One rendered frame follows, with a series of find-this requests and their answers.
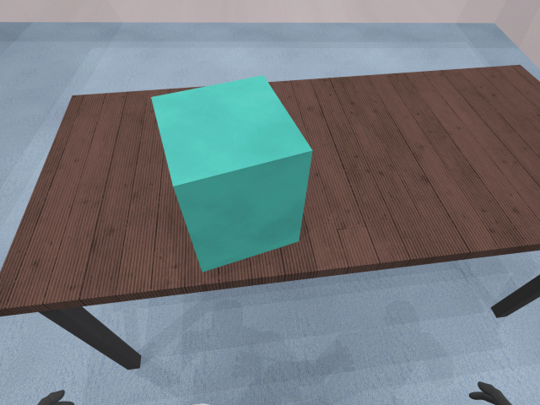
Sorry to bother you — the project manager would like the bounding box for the carton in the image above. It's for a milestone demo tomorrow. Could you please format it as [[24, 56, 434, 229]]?
[[151, 75, 313, 272]]

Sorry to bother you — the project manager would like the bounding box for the table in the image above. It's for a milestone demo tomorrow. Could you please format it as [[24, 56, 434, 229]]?
[[0, 65, 540, 370]]

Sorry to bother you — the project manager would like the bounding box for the robot right hand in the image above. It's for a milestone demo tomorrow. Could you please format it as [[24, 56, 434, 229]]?
[[469, 381, 512, 405]]

